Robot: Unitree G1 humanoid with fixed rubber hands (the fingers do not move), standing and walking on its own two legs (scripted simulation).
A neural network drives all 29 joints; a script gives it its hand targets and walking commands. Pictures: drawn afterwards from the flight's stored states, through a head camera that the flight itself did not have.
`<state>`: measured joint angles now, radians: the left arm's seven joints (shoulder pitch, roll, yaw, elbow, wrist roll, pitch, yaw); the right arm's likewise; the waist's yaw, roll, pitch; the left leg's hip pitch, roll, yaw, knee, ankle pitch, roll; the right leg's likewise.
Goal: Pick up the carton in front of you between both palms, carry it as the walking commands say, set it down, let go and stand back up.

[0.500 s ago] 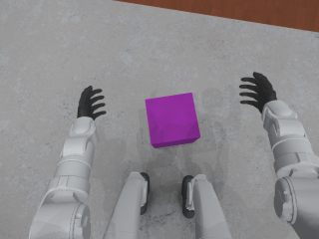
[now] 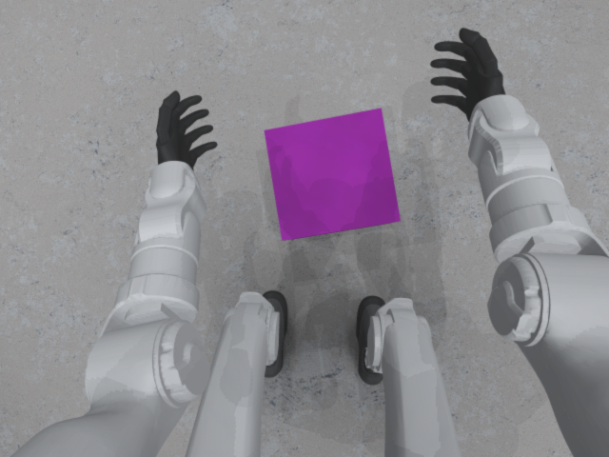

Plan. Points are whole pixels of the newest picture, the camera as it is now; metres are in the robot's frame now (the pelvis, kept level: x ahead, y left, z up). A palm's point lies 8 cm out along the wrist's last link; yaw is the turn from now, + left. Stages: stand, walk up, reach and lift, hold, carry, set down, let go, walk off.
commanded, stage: reach and lift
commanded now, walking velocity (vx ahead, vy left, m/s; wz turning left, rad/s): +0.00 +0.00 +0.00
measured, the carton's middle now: (331, 184) +0.47 +0.00 -0.46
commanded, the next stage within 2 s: none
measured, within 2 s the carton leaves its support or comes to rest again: leaves its support in 1.40 s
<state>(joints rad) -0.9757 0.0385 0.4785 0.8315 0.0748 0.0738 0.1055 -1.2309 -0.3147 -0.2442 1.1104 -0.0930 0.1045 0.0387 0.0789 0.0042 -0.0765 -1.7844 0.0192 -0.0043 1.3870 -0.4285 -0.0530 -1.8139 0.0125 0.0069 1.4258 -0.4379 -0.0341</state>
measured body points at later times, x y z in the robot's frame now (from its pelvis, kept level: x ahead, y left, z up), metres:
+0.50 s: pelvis -0.05 +0.03 -0.18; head +0.31 +0.00 +0.08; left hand +0.45 +0.19 -0.36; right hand +0.50 -0.19 -0.36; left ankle +0.08 +0.15 -0.55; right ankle +0.07 -0.10 -0.55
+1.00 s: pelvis -0.04 +0.02 -0.21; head +0.33 -0.02 +0.05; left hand +0.49 +0.17 -0.39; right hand +0.51 -0.18 -0.40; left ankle +0.08 +0.15 -0.55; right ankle +0.07 -0.10 -0.55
